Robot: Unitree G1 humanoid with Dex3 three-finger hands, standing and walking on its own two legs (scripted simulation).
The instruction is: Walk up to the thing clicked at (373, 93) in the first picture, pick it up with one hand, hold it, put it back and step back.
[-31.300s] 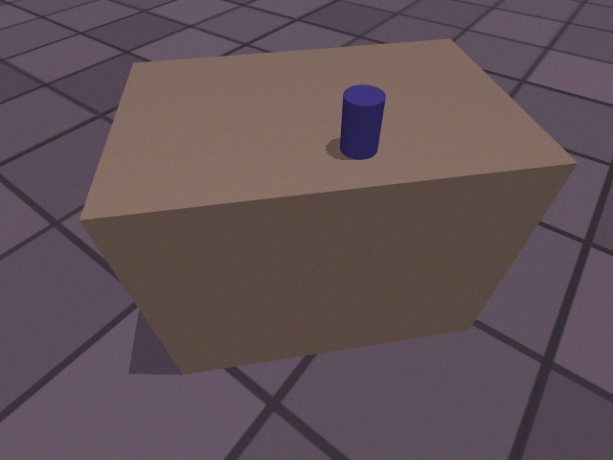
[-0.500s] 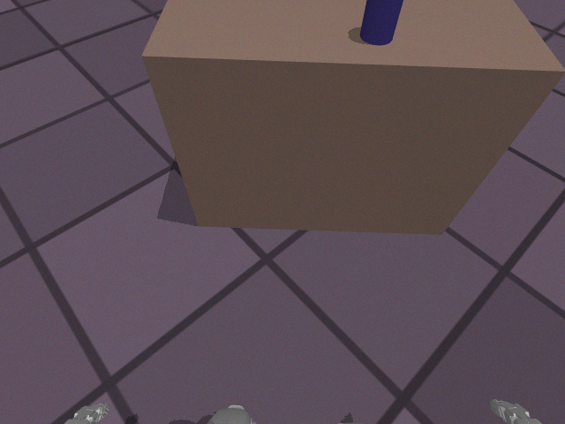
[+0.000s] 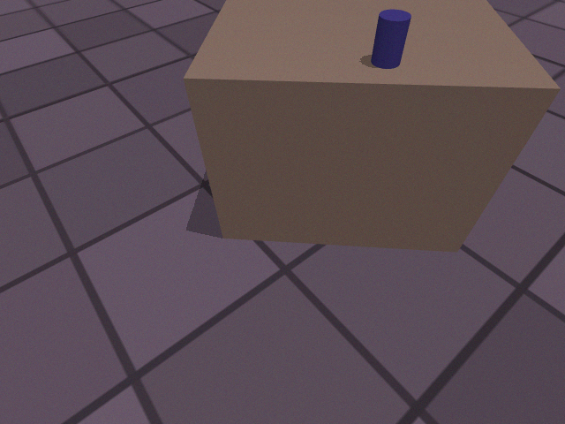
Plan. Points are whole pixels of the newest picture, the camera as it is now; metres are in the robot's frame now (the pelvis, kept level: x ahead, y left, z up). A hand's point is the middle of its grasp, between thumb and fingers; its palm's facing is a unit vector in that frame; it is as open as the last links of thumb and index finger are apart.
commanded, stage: step back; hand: right
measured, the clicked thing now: (390, 39) +1.08 -0.22 +0.05
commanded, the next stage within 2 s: stand in 0.72 s
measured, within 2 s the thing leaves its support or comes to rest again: neither
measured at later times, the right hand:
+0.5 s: hand out of the picture +0.13 -0.25 -0.16, palm faces -0.05 +0.92 -0.38, open 7.4 cm
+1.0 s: hand out of the picture +0.17 -0.22 -0.13, palm faces +0.00 +0.94 -0.33, open 7.4 cm
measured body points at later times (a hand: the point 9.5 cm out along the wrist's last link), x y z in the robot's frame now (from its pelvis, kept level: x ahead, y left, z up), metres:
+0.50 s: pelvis +0.04 +0.01 +0.00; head +0.07 +0.01 +0.44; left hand +0.10 +0.33 -0.13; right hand +0.13 -0.30 -0.13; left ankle +0.10 +0.15 -0.73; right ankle +0.03 -0.12 -0.73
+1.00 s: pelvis +0.06 +0.03 +0.01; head +0.06 +0.03 +0.46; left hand +0.15 +0.33 -0.12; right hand +0.17 -0.27 -0.11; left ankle +0.10 +0.15 -0.73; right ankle +0.03 -0.11 -0.73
